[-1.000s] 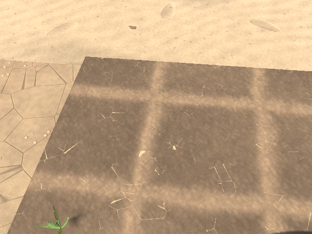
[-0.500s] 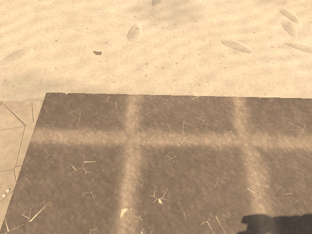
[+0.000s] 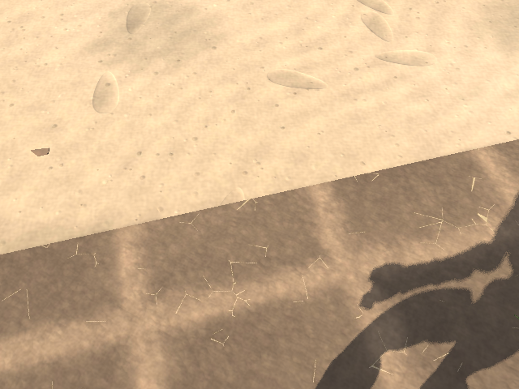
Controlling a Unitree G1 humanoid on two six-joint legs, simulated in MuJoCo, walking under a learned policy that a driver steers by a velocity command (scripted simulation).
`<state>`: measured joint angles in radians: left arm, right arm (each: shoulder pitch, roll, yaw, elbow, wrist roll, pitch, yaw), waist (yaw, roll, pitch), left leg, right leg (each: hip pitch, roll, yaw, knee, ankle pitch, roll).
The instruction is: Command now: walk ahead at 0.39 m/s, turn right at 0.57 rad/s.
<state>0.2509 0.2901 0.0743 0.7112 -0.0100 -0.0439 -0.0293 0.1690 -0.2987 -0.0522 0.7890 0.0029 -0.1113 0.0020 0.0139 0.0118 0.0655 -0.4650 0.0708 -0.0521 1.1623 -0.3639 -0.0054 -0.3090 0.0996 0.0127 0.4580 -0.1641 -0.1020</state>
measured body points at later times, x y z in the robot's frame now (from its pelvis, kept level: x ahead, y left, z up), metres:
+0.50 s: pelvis +0.18 +0.05 +0.00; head +0.21 +0.05 +0.44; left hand +0.35 +0.29 -0.12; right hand +0.29 -0.22 -0.11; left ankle +0.28 +0.13 -0.74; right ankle +0.13 -0.10 -0.71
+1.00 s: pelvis +0.22 +0.01 +0.00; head +0.23 +0.01 +0.45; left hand +0.36 +0.24 -0.13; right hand +0.29 -0.27 -0.14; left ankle +0.28 +0.13 -0.74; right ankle +0.16 -0.10 -0.74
